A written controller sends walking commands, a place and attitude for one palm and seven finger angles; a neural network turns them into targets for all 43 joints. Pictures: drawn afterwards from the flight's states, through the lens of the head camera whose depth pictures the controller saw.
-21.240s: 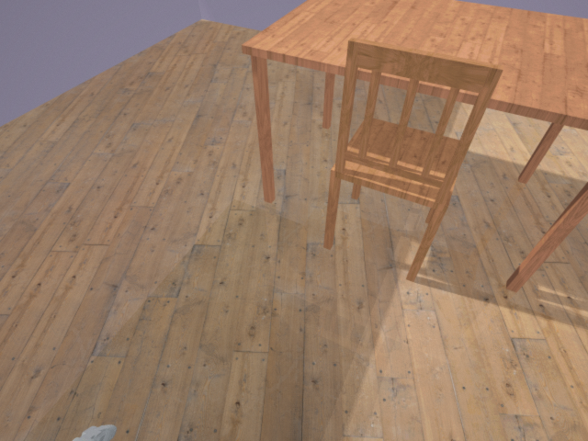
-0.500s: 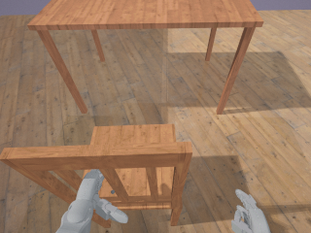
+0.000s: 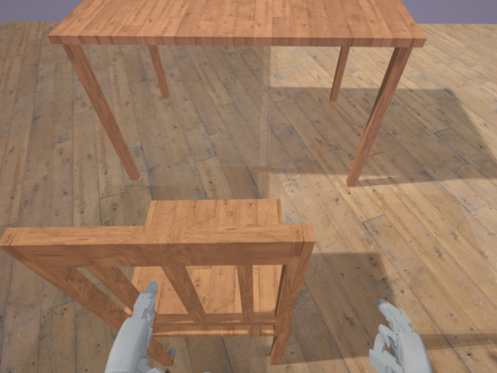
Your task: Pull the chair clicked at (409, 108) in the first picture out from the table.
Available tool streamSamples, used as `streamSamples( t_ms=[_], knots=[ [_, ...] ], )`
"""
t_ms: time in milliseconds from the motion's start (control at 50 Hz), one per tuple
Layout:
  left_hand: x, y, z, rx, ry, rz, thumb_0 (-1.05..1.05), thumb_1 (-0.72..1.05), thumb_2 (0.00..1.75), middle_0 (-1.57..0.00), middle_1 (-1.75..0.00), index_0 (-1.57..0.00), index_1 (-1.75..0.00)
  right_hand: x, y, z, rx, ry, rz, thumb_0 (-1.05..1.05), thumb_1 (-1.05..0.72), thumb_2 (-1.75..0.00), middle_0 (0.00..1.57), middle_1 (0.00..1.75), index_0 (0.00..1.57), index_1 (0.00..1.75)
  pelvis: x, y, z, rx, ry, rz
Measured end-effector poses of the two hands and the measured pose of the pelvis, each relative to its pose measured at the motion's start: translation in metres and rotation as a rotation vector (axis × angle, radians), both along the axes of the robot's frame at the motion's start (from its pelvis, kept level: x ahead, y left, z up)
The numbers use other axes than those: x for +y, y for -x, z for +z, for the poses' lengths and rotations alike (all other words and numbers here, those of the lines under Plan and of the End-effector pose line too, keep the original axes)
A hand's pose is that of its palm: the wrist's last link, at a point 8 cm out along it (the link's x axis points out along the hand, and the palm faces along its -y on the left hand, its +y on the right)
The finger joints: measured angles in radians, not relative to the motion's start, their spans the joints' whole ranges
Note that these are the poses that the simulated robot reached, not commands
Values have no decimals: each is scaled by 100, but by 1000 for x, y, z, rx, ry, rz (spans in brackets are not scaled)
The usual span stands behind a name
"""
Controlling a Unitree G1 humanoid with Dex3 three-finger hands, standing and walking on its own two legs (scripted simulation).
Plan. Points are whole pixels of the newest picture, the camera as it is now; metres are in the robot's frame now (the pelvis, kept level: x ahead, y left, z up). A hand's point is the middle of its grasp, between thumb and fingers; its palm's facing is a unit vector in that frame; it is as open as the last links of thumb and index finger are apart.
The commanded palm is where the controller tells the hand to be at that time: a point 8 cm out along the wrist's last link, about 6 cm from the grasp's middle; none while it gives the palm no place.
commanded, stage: draw the fingers out of the gap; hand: left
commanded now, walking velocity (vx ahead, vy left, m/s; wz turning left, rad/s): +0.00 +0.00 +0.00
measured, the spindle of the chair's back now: (187, 294) +0.26 +0.12 -0.05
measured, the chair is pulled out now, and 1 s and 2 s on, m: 0.68 0.67 0.67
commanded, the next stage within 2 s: draw the hand back to the body in 0.34 s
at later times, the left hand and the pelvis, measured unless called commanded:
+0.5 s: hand out of the picture +0.11 +0.13 -0.02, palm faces -0.02 -0.99 -0.12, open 17.5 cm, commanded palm +0.08 +0.19 +0.01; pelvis +0.00 +0.01 -0.01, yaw +0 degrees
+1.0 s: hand (98, 370) +0.13 +0.18 +0.07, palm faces +0.00 -0.99 -0.14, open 17.1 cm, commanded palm +0.10 +0.25 +0.11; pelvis -0.02 +0.01 -0.01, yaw -1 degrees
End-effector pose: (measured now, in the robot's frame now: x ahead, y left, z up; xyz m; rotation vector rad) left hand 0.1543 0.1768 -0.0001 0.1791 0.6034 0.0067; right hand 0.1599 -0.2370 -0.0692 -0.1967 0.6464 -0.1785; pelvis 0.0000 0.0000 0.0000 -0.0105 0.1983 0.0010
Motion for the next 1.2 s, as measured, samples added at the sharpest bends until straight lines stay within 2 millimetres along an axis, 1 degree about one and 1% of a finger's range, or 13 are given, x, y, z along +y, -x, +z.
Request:
streamSamples(
  t_ms=[240,480,520,580,660,740,840,900,980,1040,1100,1160,1200],
  knots=[
    [5,28,3,16,10,12,-1,-54,21,0,0,-1,0,12,-11,5,-63,-20,-2,1,-91,-90,20,30,20,30,3,2,-5,0,6,0],
    [10,58,3,38,20,17,-1,-54,21,0,0,-1,0,13,-12,4,-78,-8,-25,1,-91,-90,20,30,20,30,8,4,-11,12,16,0],
    [10,58,6,-6,77,48,-1,-54,21,0,0,-1,0,14,-11,3,-86,-5,-24,1,-91,-90,20,30,20,30,9,5,-13,17,17,1],
    [13,53,18,-137,135,78,-1,-54,21,0,0,-1,0,15,-10,0,-91,-2,-14,1,-91,-90,20,30,20,30,9,8,-17,23,21,3],
    [24,43,41,-343,134,73,-1,-54,21,0,0,-1,0,19,-8,-9,-77,-19,-5,1,-91,-90,20,30,20,30,10,12,-22,26,25,3],
    [31,43,44,-423,128,12,-1,-54,21,0,0,-1,0,23,-5,-20,-63,-47,5,1,-91,-90,20,30,20,30,10,18,-28,29,26,-2],
    [43,42,61,-477,99,-38,-1,-54,20,0,0,-2,0,30,-1,-25,-49,-81,-5,2,-91,-90,20,30,20,30,11,23,-27,6,30,-3],
    [52,41,76,-495,85,-15,-1,-55,20,0,0,-2,-1,33,1,-19,-58,-91,-12,2,-91,-90,20,30,20,30,12,23,-21,-14,31,-2],
    [57,42,82,-462,88,-15,-1,-51,22,-1,-1,-5,-2,34,1,-6,-88,-86,-11,2,-91,-90,20,30,20,30,12,21,-11,-39,32,-1],
    [63,43,93,-404,-76,0,-1,-46,25,-2,-2,-9,-5,34,1,5,-82,-55,0,2,-91,-90,20,30,20,30,11,19,-1,-77,32,-6],
    [75,44,113,-398,-201,83,-1,-38,28,-3,-3,-10,-6,34,0,16,-75,-41,6,2,-91,-90,20,30,20,30,12,15,11,-120,33,-7],
    [87,42,131,-430,-278,161,-1,-29,33,-4,-5,-10,-8,35,-2,23,-66,-34,17,1,-91,-90,20,30,20,30,12,12,21,-156,30,-7],
    [90,40,135,-424,-295,182,-1,-23,36,-5,-7,-12,-10,35,-4,27,-60,-31,28,1,-91,-90,20,30,20,30,13,10,26,-176,27,-7]
  ],
)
